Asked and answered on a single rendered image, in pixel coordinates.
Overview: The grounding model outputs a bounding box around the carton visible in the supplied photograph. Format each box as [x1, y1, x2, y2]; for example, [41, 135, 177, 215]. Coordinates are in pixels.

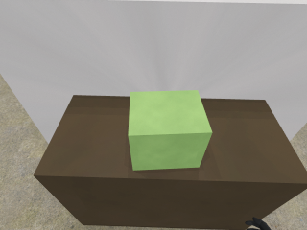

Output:
[128, 90, 213, 171]

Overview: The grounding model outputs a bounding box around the pedestal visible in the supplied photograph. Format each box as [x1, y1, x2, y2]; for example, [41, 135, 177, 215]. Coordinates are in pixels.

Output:
[34, 95, 307, 230]

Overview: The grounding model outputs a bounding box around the robot right hand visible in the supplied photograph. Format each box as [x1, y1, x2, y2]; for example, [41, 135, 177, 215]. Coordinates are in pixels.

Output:
[245, 217, 271, 230]

